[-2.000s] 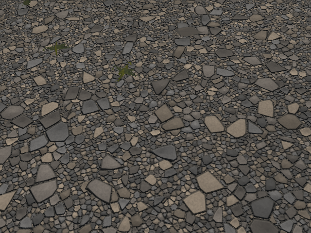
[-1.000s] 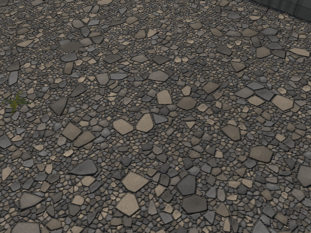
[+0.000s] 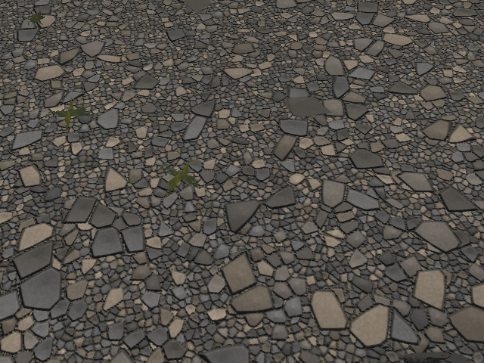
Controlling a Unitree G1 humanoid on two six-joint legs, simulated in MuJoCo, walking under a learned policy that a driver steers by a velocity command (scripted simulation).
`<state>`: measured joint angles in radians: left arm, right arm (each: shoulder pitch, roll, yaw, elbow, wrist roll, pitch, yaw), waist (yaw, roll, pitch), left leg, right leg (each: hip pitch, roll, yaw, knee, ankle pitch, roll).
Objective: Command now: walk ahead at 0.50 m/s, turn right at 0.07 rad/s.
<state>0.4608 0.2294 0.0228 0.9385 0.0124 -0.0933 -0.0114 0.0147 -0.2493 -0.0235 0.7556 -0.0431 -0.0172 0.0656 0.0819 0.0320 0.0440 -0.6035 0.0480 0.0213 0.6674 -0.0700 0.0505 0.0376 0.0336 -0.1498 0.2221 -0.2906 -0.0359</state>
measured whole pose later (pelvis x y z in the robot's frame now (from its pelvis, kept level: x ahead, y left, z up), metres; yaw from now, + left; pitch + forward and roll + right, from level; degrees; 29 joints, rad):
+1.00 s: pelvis +0.48 -0.11 +0.00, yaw -29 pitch +0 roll -1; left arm 0.32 0.24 0.04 0.89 0.01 -0.04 0.01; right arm 0.13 -0.25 -0.03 0.80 -0.03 -0.01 0.00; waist 0.04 0.05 0.08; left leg -0.60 0.07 0.01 0.78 -0.10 -0.01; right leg -0.07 0.15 0.03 0.30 -0.23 -0.12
